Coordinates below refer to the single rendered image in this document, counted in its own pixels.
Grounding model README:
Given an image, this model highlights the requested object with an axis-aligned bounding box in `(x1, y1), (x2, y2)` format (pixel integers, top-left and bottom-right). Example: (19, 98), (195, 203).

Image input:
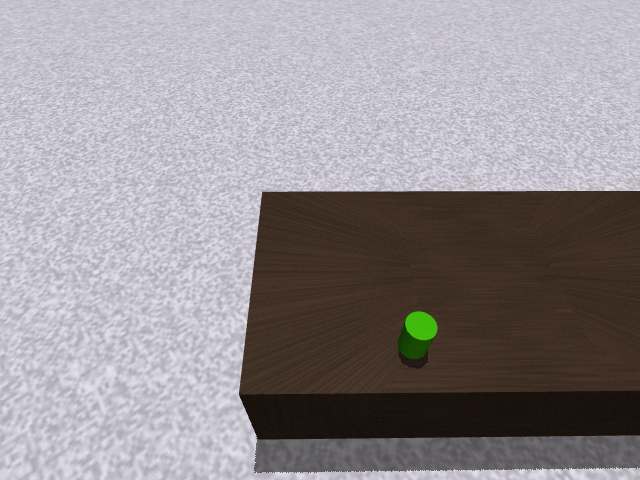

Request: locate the can
(398, 311), (438, 359)

